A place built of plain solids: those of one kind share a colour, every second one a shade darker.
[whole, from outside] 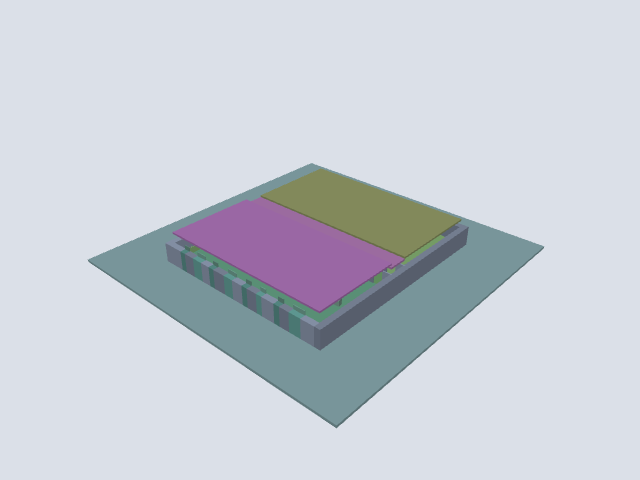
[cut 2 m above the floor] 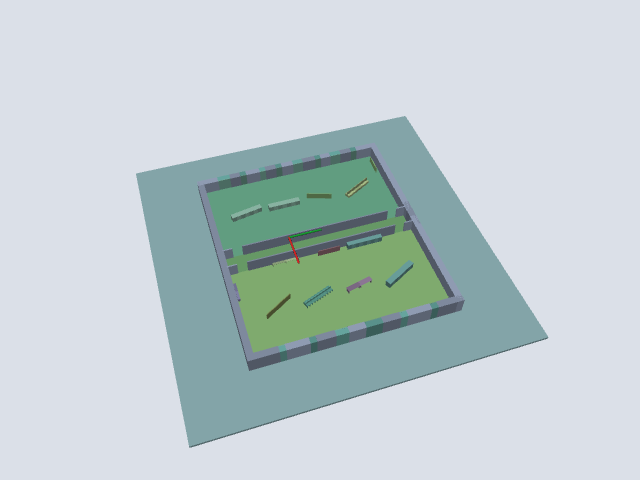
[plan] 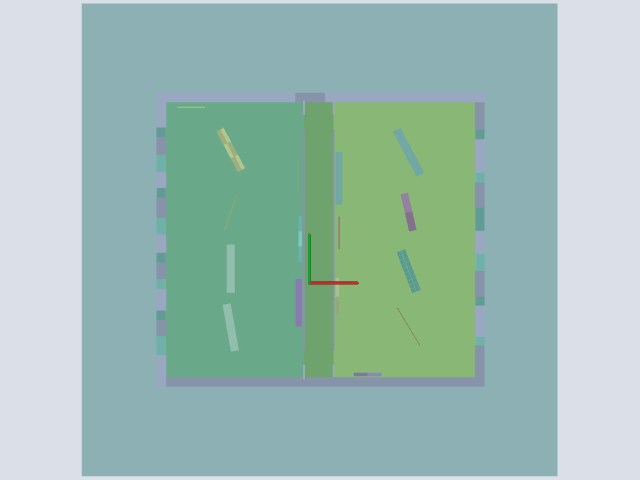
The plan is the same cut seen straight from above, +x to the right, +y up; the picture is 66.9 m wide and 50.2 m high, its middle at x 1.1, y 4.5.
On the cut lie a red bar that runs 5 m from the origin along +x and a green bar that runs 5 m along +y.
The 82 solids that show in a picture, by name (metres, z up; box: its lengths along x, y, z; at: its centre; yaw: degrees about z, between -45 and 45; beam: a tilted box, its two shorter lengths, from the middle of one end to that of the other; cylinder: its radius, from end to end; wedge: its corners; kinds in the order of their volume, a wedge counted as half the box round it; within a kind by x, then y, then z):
{
 "ground_under_all_1": {"box": [49.75, 49.44, 0.4], "at": [1.07, 4.52, -0.75]},
 "wall_1": {"box": [1.0, 3.3, 3.2], "at": [-15.49, -9.21, 1.0]},
 "wall_2": {"box": [1.0, 1.68, 3.2], "at": [-15.49, -4.71, 1.0]},
 "wall_3": {"box": [1.0, 2.26, 3.2], "at": [-15.49, -1.75, 1.0]},
 "wall_4": {"box": [1.0, 1.77, 3.2], "at": [-15.49, 1.27, 1.0]},
 "wall_5": {"box": [1.0, 1.92, 3.2], "at": [-15.49, 4.12, 1.0]},
 "wall_6": {"box": [1.0, 2.17, 3.2], "at": [-15.49, 7.86, 1.0]},
 "wall_7": {"box": [1.0, 1.66, 3.2], "at": [-15.49, 10.78, 1.0]},
 "wall_8": {"box": [1.0, 1.87, 3.2], "at": [-15.49, 14.34, 1.0]},
 "wall_9": {"box": [1.0, 3.62, 3.2], "at": [-15.49, 18.09, 1.0]},
 "wall_10": {"box": [16.32, 1.0, 3.2], "at": [-7.83, -10.36, 1.0]},
 "wall_11": {"box": [16.32, 1.0, 3.2], "at": [-7.83, 19.4, 1.0]},
 "wall_12": {"box": [0.2, 1.5, 3.2], "at": [-0.58, -9.31, 1.0]},
 "wall_13": {"box": [0.2, 23.15, 3.2], "at": [-0.58, 4.52, 1.0]},
 "wall_14": {"box": [0.2, 1.5, 3.2], "at": [-0.58, 18.35, 1.0]},
 "wall_15": {"box": [4.9, 1.0, 3.2], "at": [0.97, -10.36, 1.0]},
 "wall_16": {"box": [4.9, 1.0, 3.2], "at": [0.97, 19.4, 1.0]},
 "wall_17": {"box": [0.2, 1.5, 3.2], "at": [2.52, -9.31, 1.0]},
 "wall_18": {"box": [0.2, 23.15, 3.2], "at": [2.52, 4.52, 1.0]},
 "wall_19": {"box": [0.2, 1.5, 3.2], "at": [2.52, 18.35, 1.0]},
 "wall_20": {"box": [16.69, 1.0, 3.2], "at": [9.97, -10.36, 1.0]},
 "wall_21": {"box": [16.69, 1.0, 3.2], "at": [9.97, 19.4, 1.0]},
 "wall_22": {"box": [1.0, 4.32, 3.2], "at": [17.81, -8.7, 1.0]},
 "wall_23": {"box": [1.0, 3.29, 3.2], "at": [17.81, -3.99, 1.0]},
 "wall_24": {"box": [1.0, 2.7, 3.2], "at": [17.81, -0.1, 1.0]},
 "wall_25": {"box": [1.0, 2.42, 3.2], "at": [17.81, 4.26, 1.0]},
 "wall_26": {"box": [1.0, 2.65, 3.2], "at": [17.81, 9.2, 1.0]},
 "wall_27": {"box": [1.0, 3.51, 3.2], "at": [17.81, 13.28, 1.0]},
 "wall_28": {"box": [1.0, 3.86, 3.2], "at": [17.81, 17.97, 1.0]},
 "floor_study_1": {"box": [14.89, 28.95, 0.6], "at": [9.97, 4.52, -0.3]},
 "floor_store_1": {"box": [14.52, 28.95, 0.6], "at": [-7.83, 4.52, -0.3]},
 "ceil_study_1": {"box": [14.89, 28.95, 0.3], "at": [9.97, 4.52, 3.85]},
 "ceil_store_1": {"box": [14.52, 28.95, 0.3], "at": [-7.83, 4.52, 4.25]},
 "floor_corr_1": {"box": [3.1, 28.95, 0.6], "at": [0.97, 4.52, -0.3]},
 "wall_mass_1": {"box": [0.85, 2.0, 3.2], "at": [-15.56, -6.55, 1.0]},
 "wall_mass_2": {"box": [0.85, 1.0, 3.2], "at": [-15.56, -3.38, 1.0]},
 "wall_mass_3": {"box": [0.85, 1.0, 3.2], "at": [-15.56, -0.12, 1.0]},
 "wall_mass_4": {"box": [0.85, 1.0, 3.2], "at": [-15.56, 2.65, 1.0]},
 "wall_mass_5": {"box": [0.85, 1.7, 3.2], "at": [-15.56, 5.92, 1.0]},
 "wall_mass_6": {"box": [0.85, 1.0, 3.2], "at": [-15.56, 9.45, 1.0]},
 "wall_mass_7": {"box": [0.85, 1.8, 3.2], "at": [-15.56, 12.51, 1.0]},
 "wall_mass_8": {"box": [0.85, 1.0, 3.2], "at": [-15.56, 15.78, 1.0]},
 "wall_mass_9": {"box": [0.85, 0.9, 3.2], "at": [17.88, -6.08, 1.0]},
 "wall_mass_10": {"box": [0.85, 0.9, 3.2], "at": [17.88, -1.9, 1.0]},
 "wall_mass_11": {"box": [0.85, 1.8, 3.2], "at": [17.88, 2.15, 1.0]},
 "wall_mass_12": {"box": [0.85, 2.4, 3.2], "at": [17.88, 6.67, 1.0]},
 "wall_mass_13": {"box": [0.85, 1.0, 3.2], "at": [17.88, 11.03, 1.0]},
 "wall_mass_14": {"box": [0.85, 1.0, 3.2], "at": [17.88, 15.54, 1.0]},
 "ceil_corr_1": {"box": [3.1, 28.95, 0.3], "at": [0.97, 4.52, 3.55]},
 "door_leaf_1": {"box": [0.12, 2.0, 3.87], "at": [-15.08, -6.55, 1.33]},
 "door_leaf_2": {"box": [0.12, 1.0, 3.87], "at": [-15.08, -3.38, 1.33]},
 "door_leaf_3": {"box": [0.12, 1.0, 3.87], "at": [-15.08, -0.12, 1.33]},
 "door_leaf_4": {"box": [0.12, 1.0, 3.87], "at": [-15.08, 2.65, 1.33]},
 "door_leaf_5": {"box": [0.12, 1.7, 3.87], "at": [-15.08, 5.92, 1.33]},
 "door_leaf_6": {"box": [0.12, 1.0, 3.87], "at": [-15.08, 9.45, 1.33]},
 "door_leaf_7": {"box": [0.12, 1.8, 3.87], "at": [-15.08, 12.51, 1.33]},
 "door_leaf_8": {"box": [0.12, 1.0, 3.87], "at": [-15.08, 15.78, 1.33]},
 "seat_settle_sto_1": {"box": [0.38, 1.6, 0.47], "at": [-9.19, 15.22, 0.23], "yaw": 28.0},
 "seat_settle_sto_2": {"box": [0.38, 1.6, 0.47], "at": [-8.77, 15.45, 0.23], "yaw": 28.0},
 "seat_settle_sto_3": {"box": [0.38, 1.6, 0.47], "at": [-8.44, 13.81, 0.23], "yaw": 28.0},
 "seat_settle_sto_4": {"box": [0.1, 4.8, 1.05], "at": [-8.23, 13.92, 0.52], "yaw": 28.0},
 "seat_settle_sto_5": {"box": [0.38, 1.6, 0.47], "at": [-8.02, 14.04, 0.23], "yaw": 28.0},
 "seat_settle_sto_6": {"box": [0.38, 1.6, 0.47], "at": [-7.69, 12.4, 0.23], "yaw": 28.0},
 "seat_settle_sto_7": {"box": [0.38, 1.6, 0.47], "at": [-7.27, 12.62, 0.23], "yaw": 28.0},
 "rail_board_sto_1": {"box": [2.85, 0.12, 1.6], "at": [-12.36, 18.36, 0.2]},
 "rail_board_sto_2": {"box": [0.12, 4.0, 1.6], "at": [-8.23, 7.38, 0.2], "yaw": -19.0},
 "rail_bars_1": {"box": [0.12, 4.7, 1.65], "at": [10.37, -4.57, 0.23], "yaw": 31.0},
 "seat_box_sto_1": {"box": [0.38, 1.6, 0.47], "at": [-0.97, 3.02, 0.23]},
 "seat_box_sto_2": {"box": [0.38, 1.6, 0.47], "at": [-0.97, 4.62, 0.23]},
 "seat_box_sto_3": {"box": [0.38, 1.6, 0.47], "at": [-0.97, 6.22, 0.23]},
 "rail_bars_sto_1": {"box": [0.12, 4.3, 1.6], "at": [-1.18, 11.16, 0.2]},
 "rail_board_1": {"box": [0.12, 3.45, 1.65], "at": [3.1, 5.27, 0.23]},
 "counter_issue_1": {"box": [0.7, 5.51, 0.035], "at": [3.07, 10.94, 0.98]},
 "counter_issue_2": {"box": [0.9, 5.3, 0.035], "at": [10.37, 13.68, 0.98], "yaw": 28.0},
 "counter_issue_sto_1": {"box": [0.85, 4.99, 0.035], "at": [-8.23, -4.65, 0.88], "yaw": 10.0},
 "counter_issue_sto_2": {"box": [0.85, 5.05, 0.035], "at": [-8.23, 1.51, 0.88]},
 "seat_box_1": {"box": [1.45, 0.38, 0.51], "at": [5.35, -9.56, 0.25]},
 "counter_chest_sto_1": {"box": [0.7, 5.0, 0.035], "at": [-1.13, -2.06, 0.83]},
 "table_1": {"box": [0.8, 2.0, 0.035], "at": [10.14, 8.39, 0.7], "yaw": 13.0},
 "table_2": {"box": [0.8, 2.0, 0.035], "at": [10.59, 6.44, 0.7], "yaw": 13.0},
 "bench_1": {"box": [0.38, 1.93, 0.035], "at": [2.91, -2.4, 0.48]},
 "bench_2": {"box": [0.38, 1.93, 0.035], "at": [2.91, -0.41, 0.48]}
}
